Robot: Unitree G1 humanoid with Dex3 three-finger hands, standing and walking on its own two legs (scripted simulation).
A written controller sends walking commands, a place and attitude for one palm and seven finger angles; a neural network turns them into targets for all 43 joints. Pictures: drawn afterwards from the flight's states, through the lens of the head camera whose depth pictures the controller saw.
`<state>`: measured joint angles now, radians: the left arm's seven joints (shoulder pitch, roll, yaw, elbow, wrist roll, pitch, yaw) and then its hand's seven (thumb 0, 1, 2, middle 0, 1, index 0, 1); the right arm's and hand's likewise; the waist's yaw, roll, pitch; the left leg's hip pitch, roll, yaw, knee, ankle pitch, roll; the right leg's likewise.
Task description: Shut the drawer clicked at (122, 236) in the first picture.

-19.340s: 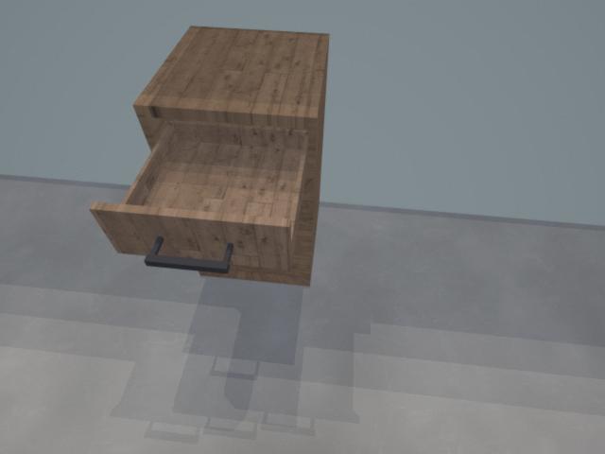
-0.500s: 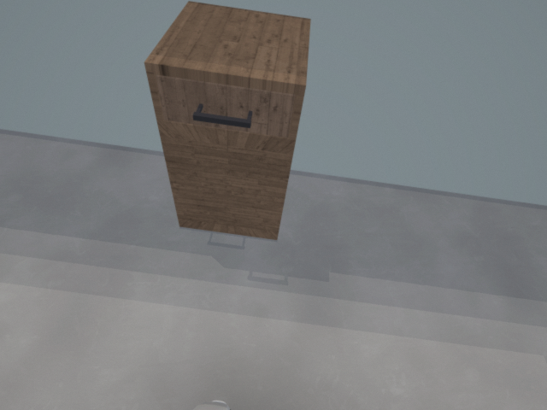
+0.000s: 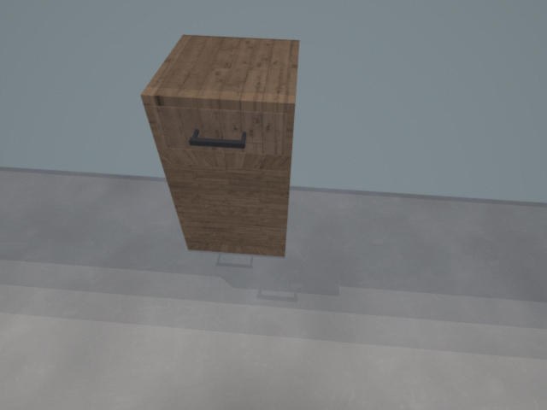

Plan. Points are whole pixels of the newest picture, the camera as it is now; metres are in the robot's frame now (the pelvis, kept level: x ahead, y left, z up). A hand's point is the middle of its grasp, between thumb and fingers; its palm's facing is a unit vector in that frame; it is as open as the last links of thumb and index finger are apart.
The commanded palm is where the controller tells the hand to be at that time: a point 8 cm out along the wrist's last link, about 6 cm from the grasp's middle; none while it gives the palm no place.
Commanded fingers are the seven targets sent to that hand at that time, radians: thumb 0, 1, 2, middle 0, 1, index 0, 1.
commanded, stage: let the arm hang, fingers relaxed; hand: left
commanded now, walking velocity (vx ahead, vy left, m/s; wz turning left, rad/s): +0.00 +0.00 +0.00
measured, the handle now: (218, 138) +0.85 +0.21 -0.12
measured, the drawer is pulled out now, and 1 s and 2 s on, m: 0.00 0.00 0.00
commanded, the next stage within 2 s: look to check the result in 0.24 s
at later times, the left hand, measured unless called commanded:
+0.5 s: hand out of the picture -0.02 +0.14 -0.18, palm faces +0.06 -0.98 -0.17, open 7.4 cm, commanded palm none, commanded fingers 0.00 0.90 0.90 -0.20 -0.30 -0.20 -0.30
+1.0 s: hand out of the picture +0.00 +0.14 -0.17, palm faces +0.05 -0.98 -0.18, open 7.4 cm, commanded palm none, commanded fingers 0.00 0.90 0.90 -0.20 -0.30 -0.20 -0.30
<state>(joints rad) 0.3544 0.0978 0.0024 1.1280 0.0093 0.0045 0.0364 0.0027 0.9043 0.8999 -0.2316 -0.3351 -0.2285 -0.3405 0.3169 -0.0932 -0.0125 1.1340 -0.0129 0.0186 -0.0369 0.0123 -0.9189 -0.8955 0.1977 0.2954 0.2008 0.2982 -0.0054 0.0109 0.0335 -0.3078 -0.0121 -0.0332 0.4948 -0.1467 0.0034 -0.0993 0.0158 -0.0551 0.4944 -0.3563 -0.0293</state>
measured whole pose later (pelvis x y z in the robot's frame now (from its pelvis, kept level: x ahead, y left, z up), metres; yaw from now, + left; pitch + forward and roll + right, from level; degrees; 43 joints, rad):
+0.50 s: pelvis +0.02 -0.02 +0.00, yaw -1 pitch -3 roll +0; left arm 0.35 0.11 0.02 1.13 0.01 0.00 0.05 0.00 0.91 0.90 -0.20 -0.30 -0.20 -0.30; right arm 0.30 -0.11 -0.02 1.13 -0.01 0.01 -0.05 0.00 -0.91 -0.90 0.20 0.30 0.20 0.30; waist 0.00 0.00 0.07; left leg -0.28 0.01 -0.03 0.50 -0.18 -0.02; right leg -0.05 0.04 -0.05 0.45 -0.36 -0.05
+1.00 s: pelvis +0.02 -0.02 +0.00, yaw -1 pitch -3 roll +0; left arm 0.33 0.11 0.02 1.12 0.01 0.00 0.04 0.00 0.90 0.90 -0.20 -0.30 -0.20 -0.30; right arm 0.29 -0.11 -0.01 1.14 -0.01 0.01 -0.05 0.01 -0.91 -0.90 0.20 0.30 0.20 0.30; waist -0.01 0.01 0.07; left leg -0.26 0.02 -0.03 0.49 -0.17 -0.02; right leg -0.04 0.05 -0.05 0.44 -0.36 -0.05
